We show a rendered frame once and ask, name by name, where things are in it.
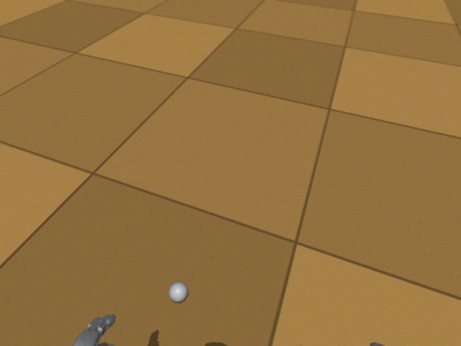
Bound left robot hand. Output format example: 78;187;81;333
72;314;116;346

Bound ball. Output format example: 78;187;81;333
169;282;188;302

